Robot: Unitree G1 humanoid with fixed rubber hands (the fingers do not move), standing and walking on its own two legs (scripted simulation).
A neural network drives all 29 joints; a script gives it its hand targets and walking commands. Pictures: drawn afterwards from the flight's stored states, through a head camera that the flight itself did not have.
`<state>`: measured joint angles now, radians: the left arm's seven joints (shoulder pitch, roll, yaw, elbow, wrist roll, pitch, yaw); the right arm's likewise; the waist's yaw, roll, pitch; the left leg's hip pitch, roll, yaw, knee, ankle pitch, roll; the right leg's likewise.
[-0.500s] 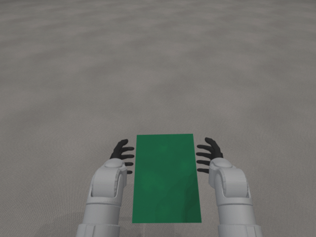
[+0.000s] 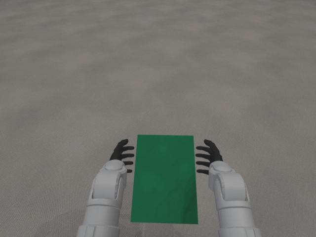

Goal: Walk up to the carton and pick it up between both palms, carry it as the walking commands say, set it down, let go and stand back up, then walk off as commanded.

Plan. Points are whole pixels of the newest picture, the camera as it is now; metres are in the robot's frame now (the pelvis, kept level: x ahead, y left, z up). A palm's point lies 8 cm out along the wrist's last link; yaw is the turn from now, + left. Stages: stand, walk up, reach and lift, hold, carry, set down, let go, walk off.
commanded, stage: carry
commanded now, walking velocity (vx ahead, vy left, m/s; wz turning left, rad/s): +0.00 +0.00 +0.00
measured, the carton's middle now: (164, 179) +0.32 +0.00 -0.06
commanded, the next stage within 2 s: none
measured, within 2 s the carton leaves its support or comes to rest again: neither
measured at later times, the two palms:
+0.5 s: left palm (119, 165) +0.30 +0.12 +0.05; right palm (215, 168) +0.30 -0.13 +0.04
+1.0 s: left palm (118, 167) +0.31 +0.12 +0.03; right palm (212, 171) +0.30 -0.13 +0.02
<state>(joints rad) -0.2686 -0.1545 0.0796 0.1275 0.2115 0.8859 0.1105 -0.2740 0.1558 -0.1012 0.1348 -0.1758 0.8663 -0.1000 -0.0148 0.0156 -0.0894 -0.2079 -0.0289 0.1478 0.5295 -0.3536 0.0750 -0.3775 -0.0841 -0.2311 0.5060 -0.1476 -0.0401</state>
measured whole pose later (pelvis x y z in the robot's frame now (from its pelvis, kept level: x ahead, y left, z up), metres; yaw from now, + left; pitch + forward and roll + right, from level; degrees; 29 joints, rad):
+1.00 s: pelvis +0.01 +0.00 +0.00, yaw +0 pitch +2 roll +0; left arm -0.28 -0.16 0.13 0.37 0.25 0.59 0.10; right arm -0.26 0.15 -0.13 0.37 -0.21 0.58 -0.09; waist -0.02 0.01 -0.10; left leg -0.22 -0.03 0.14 0.54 -0.37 0.08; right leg -0.39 -0.09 -0.24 0.52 -0.17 -0.04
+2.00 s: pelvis -0.13 +0.12 +0.01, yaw +26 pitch +1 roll +6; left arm -0.39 -0.19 0.13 -0.20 0.17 1.26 0.16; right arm -0.45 0.21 -0.08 -0.19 -0.15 1.26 -0.32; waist -0.05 -0.03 0.04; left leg -0.50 0.04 0.02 0.89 -0.41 -0.08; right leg -0.31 -0.33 -0.16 0.57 -0.26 0.12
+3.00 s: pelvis -0.41 +0.27 -0.01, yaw +60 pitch +4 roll +1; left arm -0.45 -0.22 0.15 -0.15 0.10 1.26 0.34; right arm -0.47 0.22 -0.13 -0.11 -0.20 1.20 -0.21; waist 0.03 0.01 0.02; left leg -0.45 -0.12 -0.05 0.56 -0.17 0.06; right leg -0.51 -0.05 -0.11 0.88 -0.42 0.06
